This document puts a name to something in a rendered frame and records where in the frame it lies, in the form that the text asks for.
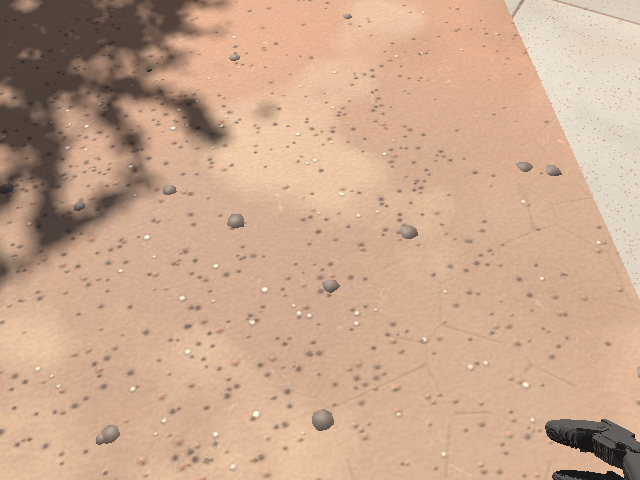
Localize right robot hand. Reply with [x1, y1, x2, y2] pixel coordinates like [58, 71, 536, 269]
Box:
[545, 419, 640, 480]

